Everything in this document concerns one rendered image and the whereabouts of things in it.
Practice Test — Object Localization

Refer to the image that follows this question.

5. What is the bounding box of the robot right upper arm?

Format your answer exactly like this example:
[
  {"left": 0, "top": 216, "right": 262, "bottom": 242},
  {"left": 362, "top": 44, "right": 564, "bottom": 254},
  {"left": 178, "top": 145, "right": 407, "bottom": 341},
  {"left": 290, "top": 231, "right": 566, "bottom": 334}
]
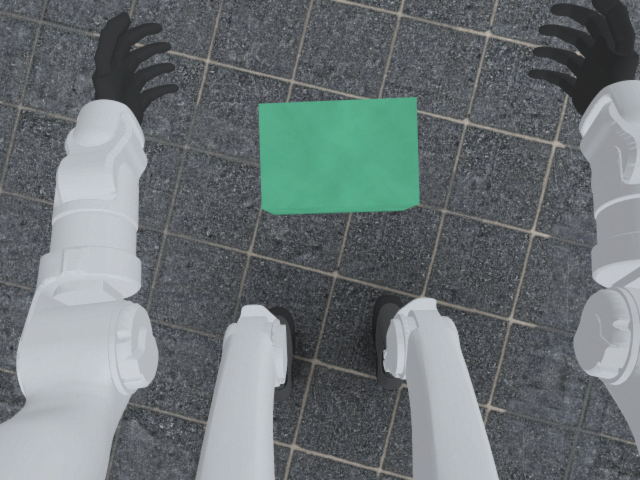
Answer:
[{"left": 573, "top": 286, "right": 640, "bottom": 456}]

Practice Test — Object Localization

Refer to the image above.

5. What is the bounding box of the robot right hand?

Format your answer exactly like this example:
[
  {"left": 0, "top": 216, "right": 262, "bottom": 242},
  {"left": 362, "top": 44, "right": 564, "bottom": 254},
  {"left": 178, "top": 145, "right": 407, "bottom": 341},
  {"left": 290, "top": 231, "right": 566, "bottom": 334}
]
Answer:
[{"left": 528, "top": 0, "right": 639, "bottom": 116}]

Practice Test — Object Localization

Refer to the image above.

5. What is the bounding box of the robot left upper arm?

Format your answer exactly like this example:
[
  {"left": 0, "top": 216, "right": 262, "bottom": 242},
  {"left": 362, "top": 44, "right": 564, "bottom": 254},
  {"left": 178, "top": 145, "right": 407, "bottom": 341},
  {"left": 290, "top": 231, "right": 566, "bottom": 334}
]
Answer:
[{"left": 0, "top": 300, "right": 159, "bottom": 480}]

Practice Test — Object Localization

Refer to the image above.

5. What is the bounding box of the robot left forearm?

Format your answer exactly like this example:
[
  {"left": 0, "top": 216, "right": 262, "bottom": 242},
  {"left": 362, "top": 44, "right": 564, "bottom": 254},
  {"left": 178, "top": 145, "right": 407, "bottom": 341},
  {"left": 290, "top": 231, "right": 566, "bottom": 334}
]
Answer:
[{"left": 16, "top": 99, "right": 147, "bottom": 398}]

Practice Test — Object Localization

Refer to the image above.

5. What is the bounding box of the left robot shin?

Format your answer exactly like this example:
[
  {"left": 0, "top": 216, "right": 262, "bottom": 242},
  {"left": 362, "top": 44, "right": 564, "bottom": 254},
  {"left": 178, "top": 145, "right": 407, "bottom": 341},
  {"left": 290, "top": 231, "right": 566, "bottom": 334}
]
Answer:
[{"left": 222, "top": 305, "right": 286, "bottom": 387}]

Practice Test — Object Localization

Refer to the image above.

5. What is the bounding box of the robot right forearm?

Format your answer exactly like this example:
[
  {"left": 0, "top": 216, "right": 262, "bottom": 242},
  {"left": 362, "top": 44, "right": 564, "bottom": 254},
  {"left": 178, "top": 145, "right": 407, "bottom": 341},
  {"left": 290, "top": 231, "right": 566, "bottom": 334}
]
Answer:
[{"left": 579, "top": 80, "right": 640, "bottom": 289}]

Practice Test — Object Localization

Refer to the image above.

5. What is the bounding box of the robot left hand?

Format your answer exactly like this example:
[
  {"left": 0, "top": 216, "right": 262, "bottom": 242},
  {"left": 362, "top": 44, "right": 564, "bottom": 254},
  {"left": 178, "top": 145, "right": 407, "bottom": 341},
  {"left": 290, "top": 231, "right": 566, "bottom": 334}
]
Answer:
[{"left": 92, "top": 12, "right": 179, "bottom": 126}]

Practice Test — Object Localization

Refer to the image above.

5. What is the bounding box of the robot right foot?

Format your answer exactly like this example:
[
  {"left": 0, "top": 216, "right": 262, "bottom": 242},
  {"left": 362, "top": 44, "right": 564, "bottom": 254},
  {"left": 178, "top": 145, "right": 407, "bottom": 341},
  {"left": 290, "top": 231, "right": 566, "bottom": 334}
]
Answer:
[{"left": 372, "top": 295, "right": 404, "bottom": 390}]

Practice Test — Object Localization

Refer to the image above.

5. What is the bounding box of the carton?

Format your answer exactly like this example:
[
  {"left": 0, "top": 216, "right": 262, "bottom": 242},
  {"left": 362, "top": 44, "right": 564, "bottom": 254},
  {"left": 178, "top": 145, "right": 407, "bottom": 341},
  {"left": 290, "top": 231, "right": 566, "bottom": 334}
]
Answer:
[{"left": 259, "top": 97, "right": 420, "bottom": 215}]

